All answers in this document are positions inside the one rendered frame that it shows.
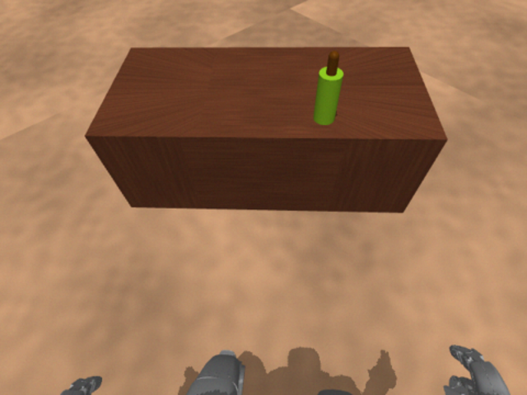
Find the bottle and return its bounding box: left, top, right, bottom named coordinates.
left=314, top=51, right=343, bottom=125

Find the left robot hand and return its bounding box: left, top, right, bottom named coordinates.
left=60, top=376, right=102, bottom=395

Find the right robot hand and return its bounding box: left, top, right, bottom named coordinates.
left=444, top=345, right=510, bottom=395

